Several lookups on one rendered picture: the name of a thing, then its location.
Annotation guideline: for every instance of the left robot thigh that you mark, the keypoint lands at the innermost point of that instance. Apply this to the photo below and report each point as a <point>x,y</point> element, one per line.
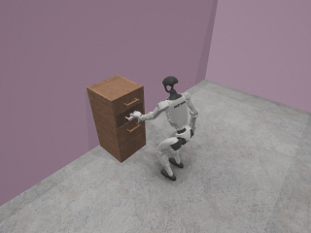
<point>169,143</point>

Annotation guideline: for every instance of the drawer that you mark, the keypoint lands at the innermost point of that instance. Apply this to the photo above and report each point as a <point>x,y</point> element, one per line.
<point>120,118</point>

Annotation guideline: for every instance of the left robot upper arm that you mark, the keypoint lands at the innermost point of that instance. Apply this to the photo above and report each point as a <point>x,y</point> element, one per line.
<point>160,107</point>

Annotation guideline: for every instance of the humanoid robot head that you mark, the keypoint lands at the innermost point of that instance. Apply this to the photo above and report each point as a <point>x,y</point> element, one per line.
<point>173,94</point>

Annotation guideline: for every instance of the left robot forearm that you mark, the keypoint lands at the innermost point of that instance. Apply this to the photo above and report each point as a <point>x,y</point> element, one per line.
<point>146,116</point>

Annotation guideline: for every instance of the cabinet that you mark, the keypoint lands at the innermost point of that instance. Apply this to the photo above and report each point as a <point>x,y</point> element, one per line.
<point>109,98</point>

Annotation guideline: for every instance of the left robot hand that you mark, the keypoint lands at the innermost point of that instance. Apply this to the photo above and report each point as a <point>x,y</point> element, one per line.
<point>136,114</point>

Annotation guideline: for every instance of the right robot upper arm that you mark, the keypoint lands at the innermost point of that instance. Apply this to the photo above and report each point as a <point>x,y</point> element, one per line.
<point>193,110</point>

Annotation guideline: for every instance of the right robot forearm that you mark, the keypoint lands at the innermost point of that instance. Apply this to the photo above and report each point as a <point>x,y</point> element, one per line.
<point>193,119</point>

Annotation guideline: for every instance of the handle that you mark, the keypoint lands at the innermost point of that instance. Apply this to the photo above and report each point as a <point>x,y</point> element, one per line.
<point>130,118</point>
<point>132,103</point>
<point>135,128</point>

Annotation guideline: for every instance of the right robot hand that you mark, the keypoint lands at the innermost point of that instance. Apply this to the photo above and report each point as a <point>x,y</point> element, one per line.
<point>192,127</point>

